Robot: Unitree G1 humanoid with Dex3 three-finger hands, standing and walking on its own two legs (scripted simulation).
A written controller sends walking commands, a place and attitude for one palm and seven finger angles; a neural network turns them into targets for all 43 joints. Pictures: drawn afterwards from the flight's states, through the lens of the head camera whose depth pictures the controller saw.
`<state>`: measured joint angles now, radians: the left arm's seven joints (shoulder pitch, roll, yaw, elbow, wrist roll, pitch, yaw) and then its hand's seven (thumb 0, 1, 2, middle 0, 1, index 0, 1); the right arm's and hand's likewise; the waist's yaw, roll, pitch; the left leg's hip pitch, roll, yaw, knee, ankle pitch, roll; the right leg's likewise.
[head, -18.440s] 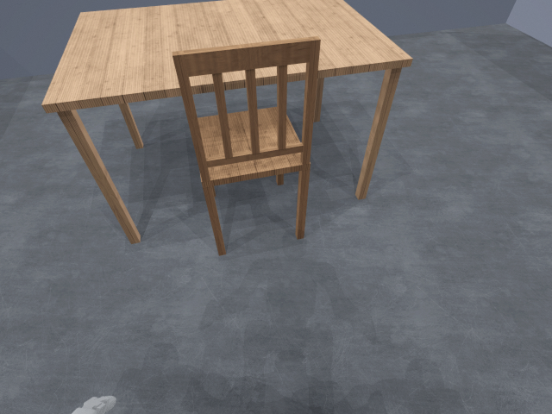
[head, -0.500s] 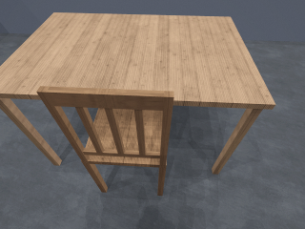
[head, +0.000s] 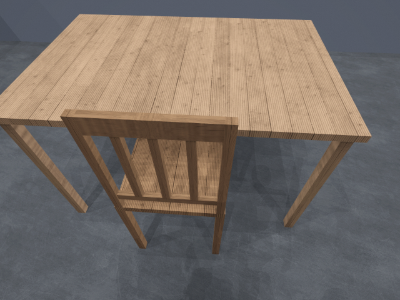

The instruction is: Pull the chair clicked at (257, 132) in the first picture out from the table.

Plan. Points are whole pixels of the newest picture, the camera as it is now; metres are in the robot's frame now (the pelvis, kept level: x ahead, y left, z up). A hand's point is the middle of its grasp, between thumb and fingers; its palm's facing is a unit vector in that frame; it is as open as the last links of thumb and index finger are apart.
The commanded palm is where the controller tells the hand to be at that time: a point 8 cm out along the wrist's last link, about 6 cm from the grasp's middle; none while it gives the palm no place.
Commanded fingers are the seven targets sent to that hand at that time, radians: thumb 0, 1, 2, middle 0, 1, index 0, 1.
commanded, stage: come to a stop and stand still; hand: left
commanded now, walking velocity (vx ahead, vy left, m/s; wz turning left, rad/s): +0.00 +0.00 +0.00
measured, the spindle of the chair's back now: (161, 170) +0.45 +0.14 -0.09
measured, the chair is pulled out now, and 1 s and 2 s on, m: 0.00 0.00 0.00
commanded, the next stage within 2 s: look again from close up in 0.92 s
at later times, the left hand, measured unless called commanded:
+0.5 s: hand out of the picture +0.01 +0.22 -0.17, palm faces +0.01 -0.98 -0.20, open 7.4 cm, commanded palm none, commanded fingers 0.00 0.90 0.90 -0.20 -0.30 -0.20 -0.30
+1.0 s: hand out of the picture +0.01 +0.20 -0.17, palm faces +0.02 -0.98 -0.18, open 7.4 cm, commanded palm none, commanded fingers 0.00 0.90 0.90 -0.20 -0.30 -0.20 -0.30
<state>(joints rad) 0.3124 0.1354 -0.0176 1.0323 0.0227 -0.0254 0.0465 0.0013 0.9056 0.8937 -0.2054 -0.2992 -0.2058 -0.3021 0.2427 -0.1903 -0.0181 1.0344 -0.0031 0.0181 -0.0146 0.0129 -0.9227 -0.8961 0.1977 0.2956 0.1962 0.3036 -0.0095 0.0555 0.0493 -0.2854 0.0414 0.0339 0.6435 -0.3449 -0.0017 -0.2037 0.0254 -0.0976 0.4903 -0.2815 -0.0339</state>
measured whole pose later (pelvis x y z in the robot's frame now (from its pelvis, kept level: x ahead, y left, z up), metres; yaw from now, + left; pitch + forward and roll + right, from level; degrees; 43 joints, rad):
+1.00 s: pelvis +0.02 +0.03 +0.01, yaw +0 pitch -2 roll +0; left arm 0.29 0.15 -0.02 1.10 0.01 0.00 0.04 0.00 0.90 0.89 -0.20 -0.30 -0.20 -0.30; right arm 0.26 -0.16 0.02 1.12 0.00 -0.02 -0.03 0.01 -0.92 -0.90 0.20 0.30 0.20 0.30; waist 0.01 -0.01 0.04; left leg -0.13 -0.05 0.09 0.42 -0.27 0.07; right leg -0.13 -0.06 -0.06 0.45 -0.28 0.03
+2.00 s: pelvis -0.01 +0.02 +0.00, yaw +2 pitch +0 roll +0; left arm 0.42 0.21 0.01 0.24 -0.15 -0.05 0.12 0.04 0.91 0.87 -0.20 -0.29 -0.20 -0.29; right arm 0.34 -0.25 0.01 0.87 0.04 -0.25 -0.07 0.03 -0.92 -0.90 0.20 0.30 0.20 0.30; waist -0.03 0.04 -0.02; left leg -0.28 -0.03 0.05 0.57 -0.29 0.05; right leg -0.27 -0.06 -0.09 0.59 -0.32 0.01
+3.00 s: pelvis -0.03 +0.01 -0.08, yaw +1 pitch +16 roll -3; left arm 0.39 0.25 0.15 0.01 -0.27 -0.43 -0.30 -0.01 -0.28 0.39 -0.09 -0.11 -0.09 -0.12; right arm 0.19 -0.25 -0.04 0.57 0.04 -0.23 -0.07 0.02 -0.90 -0.90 0.20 0.30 0.20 0.30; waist -0.02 0.01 -0.12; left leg -0.91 0.03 0.02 1.15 -0.52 0.03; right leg -0.86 -0.02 -0.12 1.10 -0.51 -0.02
